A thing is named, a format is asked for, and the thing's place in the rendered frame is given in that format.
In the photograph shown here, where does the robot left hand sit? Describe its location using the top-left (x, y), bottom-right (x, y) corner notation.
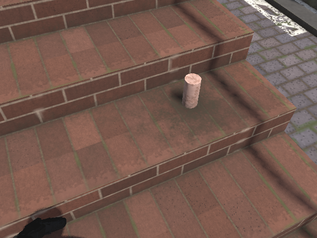
top-left (13, 217), bottom-right (66, 238)

